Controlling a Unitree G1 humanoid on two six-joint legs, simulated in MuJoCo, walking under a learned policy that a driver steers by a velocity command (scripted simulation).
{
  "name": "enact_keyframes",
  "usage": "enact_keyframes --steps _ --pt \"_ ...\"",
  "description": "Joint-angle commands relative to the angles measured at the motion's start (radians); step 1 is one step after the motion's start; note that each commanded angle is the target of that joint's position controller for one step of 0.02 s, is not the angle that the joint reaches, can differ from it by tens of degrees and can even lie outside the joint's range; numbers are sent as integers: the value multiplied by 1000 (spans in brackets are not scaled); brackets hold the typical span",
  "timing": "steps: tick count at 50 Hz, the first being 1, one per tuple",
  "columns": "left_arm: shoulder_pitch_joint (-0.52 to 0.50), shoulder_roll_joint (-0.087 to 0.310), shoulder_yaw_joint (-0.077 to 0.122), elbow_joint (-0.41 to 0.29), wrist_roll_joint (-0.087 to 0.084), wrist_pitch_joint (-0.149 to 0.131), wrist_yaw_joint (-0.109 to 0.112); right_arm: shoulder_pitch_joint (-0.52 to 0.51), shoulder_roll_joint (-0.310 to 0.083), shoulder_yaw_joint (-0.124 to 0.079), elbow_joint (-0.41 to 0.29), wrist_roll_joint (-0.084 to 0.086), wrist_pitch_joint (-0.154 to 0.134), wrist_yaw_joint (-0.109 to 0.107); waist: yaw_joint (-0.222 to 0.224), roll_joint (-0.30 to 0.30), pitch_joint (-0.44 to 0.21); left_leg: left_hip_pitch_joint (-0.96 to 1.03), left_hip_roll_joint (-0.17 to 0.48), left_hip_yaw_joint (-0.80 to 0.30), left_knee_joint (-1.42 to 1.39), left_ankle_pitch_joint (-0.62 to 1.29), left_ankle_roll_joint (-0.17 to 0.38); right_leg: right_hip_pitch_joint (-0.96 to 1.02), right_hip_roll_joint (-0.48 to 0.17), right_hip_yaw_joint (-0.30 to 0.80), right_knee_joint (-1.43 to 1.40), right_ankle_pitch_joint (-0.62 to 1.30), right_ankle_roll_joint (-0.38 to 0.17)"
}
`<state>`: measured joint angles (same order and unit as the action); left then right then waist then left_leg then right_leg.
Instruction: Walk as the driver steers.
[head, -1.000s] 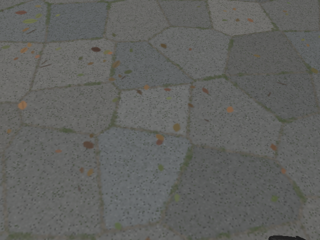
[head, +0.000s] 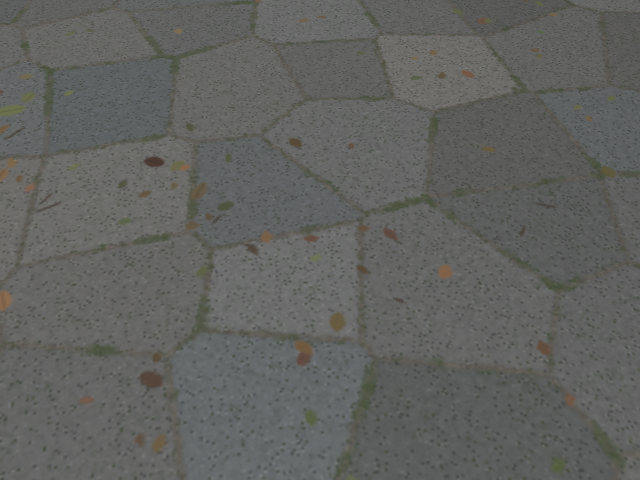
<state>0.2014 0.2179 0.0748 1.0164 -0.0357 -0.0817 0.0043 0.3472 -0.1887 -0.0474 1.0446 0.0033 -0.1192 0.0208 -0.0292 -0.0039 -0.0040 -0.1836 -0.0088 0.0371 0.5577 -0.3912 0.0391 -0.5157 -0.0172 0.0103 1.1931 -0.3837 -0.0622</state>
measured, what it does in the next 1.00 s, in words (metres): walks ahead: right foot, then left foot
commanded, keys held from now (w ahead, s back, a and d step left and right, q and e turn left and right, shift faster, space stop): no key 1.00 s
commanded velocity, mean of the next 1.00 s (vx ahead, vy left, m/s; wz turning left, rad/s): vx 0.09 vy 0.00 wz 0.00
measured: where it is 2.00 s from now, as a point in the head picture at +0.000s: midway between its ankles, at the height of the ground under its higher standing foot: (324, 447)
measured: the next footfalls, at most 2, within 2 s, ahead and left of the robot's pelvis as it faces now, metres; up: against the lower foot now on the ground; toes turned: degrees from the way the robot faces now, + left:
right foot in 0.24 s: +0.27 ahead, -0.13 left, +0.00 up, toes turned -1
left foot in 0.56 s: +0.19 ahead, +0.09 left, +0.00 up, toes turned +1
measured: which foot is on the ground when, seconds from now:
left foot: down 0.00-0.26, up 0.28-0.54, down 0.56-1.00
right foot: up 0.00-0.22, down 0.24-1.00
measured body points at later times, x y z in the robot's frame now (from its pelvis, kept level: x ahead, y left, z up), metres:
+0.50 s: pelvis +0.13 -0.05 +0.00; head +0.16 -0.06 +0.45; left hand +0.24 +0.19 -0.13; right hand +0.21 -0.31 -0.15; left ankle +0.13 +0.10 -0.71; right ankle +0.23 -0.13 -0.73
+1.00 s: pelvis +0.19 -0.03 +0.01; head +0.21 -0.03 +0.46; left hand +0.27 +0.22 -0.14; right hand +0.21 -0.27 -0.15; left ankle +0.15 +0.09 -0.73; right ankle +0.23 -0.13 -0.73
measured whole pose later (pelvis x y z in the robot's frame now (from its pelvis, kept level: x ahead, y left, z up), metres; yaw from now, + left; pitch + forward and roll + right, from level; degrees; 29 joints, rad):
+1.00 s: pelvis +0.19 -0.03 +0.01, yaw +0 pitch +0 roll +0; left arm 0.13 0.21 0.04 1.06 -0.01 0.00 0.04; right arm 0.24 -0.18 -0.04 1.08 0.00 -0.02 -0.03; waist -0.01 0.00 0.03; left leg -0.17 0.01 0.02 0.48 -0.31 0.00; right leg -0.30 0.02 -0.04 0.48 -0.19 -0.04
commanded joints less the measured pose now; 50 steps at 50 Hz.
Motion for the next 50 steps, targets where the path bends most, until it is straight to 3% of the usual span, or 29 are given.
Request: enact_keyframes --steps 1,4,6,8,10,12,13,14,15,16,17,18,20,22,25,27,28,29,30,31,33,35,38,44,50 --pt "-132 56 12 -91 8 -6 2 29 -106 -3 -26 -5 6 -11 -3 89 82 130 267 -286 -335 489 156 -257 -81 14 -136 149 6" --pt "-218 3 -5 -121 13 -1 6 10 -131 -1 -22 1 21 -43 -1 82 88 39 171 -96 -323 770 100 -84 -9 -60 -441 302 41" --pt "-262 0 -12 -137 15 2 -2 35 -175 -10 -5 4 28 -51 -10 103 54 27 169 -72 -318 807 99 25 34 -85 -558 388 49" --pt "-263 28 -9 -142 13 11 -10 28 -164 -10 10 10 29 -50 4 135 28 47 190 -75 -294 799 94 97 30 -54 -616 445 30" --pt "-196 81 8 -125 22 19 -8 -17 -168 -16 10 20 35 -46 50 152 0 97 203 -85 -233 851 76 172 32 -30 -673 444 -8" --pt "-56 138 33 -75 38 21 0 -24 -157 -16 11 16 43 -43 112 96 -75 102 141 -60 -50 849 31 374 37 -34 -750 592 -48" --pt "26 191 42 -58 56 21 0 34 -130 -10 5 -15 47 -39 101 -21 -184 -61 73 -28 167 524 -7 633 -111 106 -665 1007 -103" --pt "71 176 25 -46 63 27 -5 175 -28 23 31 -8 56 -36 57 -225 -361 -242 -26 -39 509 -205 -55 837 -366 381 -701 1125 -295" --pt "62 130 9 -50 46 29 -16 166 -69 9 48 9 64 -30 65 -165 -395 -245 -25 -157 644 -309 -61 740 -364 479 -787 842 -311" --pt "-48 121 2 -75 34 26 -17 69 -114 -4 18 25 73 -32 50 -118 -255 -315 11 -138 680 -259 -62 593 -324 401 -847 609 -270" --pt "-134 90 -12 -93 36 25 -13 -5 -128 -11 1 22 88 -44 31 -58 -161 -322 47 -114 646 -193 -65 459 -276 332 -894 452 -223" --pt "-187 71 -22 -101 42 25 -10 -35 -136 -20 -6 9 104 -57 10 -39 -107 -280 73 -113 574 -145 -69 332 -246 285 -930 349 -188" --pt "-223 79 -21 -98 62 29 -4 -26 -115 -23 -5 -1 119 -75 -19 -101 -69 -157 80 -89 418 -98 -68 173 -174 203 -966 225 -137" --pt "-204 85 -22 -92 69 33 8 -25 -93 -21 0 -3 124 -85 -22 -117 -77 -101 65 -68 286 -95 -68 142 -160 182 -980 178 -147" --pt "-194 105 -20 -92 49 45 25 -36 -96 -19 7 -9 138 -80 -29 -113 -92 -11 52 -44 120 41 -56 109 -162 193 -1008 -52 -132" --pt "-189 100 -22 -86 31 57 31 -30 -93 -18 22 -22 144 -67 -43 -102 -56 72 37 -15 20 141 -31 33 -138 174 -1023 -204 -82" --pt "-168 86 -26 -76 30 59 31 -33 -94 -16 21 -33 146 -64 -42 -80 -26 76 49 -24 -30 143 -13 17 -122 165 -1022 -256 -45" --pt "-149 88 -26 -71 31 62 31 -43 -109 -13 12 -35 144 -62 -30 -47 15 40 87 -62 -111 103 11 23 -100 148 -990 -243 -12" --pt "-125 96 -18 -76 28 67 36 -66 -170 -26 16 -22 139 -64 12 60 62 -123 89 -83 -151 -72 31 111 -40 70 -955 -165 10" --pt "-123 98 -18 -73 35 65 40 -92 -150 -22 13 -14 126 -65 19 94 70 -207 92 -101 -203 -134 30 208 -26 50 -893 -69 17" --pt "-90 72 -22 -61 43 62 41 -138 -125 -15 9 -16 102 -64 51 135 45 -252 99 -113 -250 -109 4 320 -14 28 -824 74 6" --pt "-64 70 -22 -43 48 62 38 -145 -111 -13 6 -12 87 -62 57 100 28 -229 95 -110 -243 -62 -10 339 -12 17 -805 126 -6" --pt "-76 73 -22 -33 39 62 33 -102 -109 -11 14 -8 83 -63 35 27 28 -163 77 -88 -205 33 -12 300 -22 27 -813 133 -21" --pt "-71 78 -23 -10 29 66 33 -63 -111 -8 14 -6 85 -58 17 6 -27 -88 66 -70 -170 216 -6 347 -22 13 -764 352 -30" --pt "-66 87 -21 8 26 77 37 -57 -102 -7 9 -4 96 -60 19 4 -22 -68 55 -55 -161 267 -9 362 -27 18 -748 415 -35"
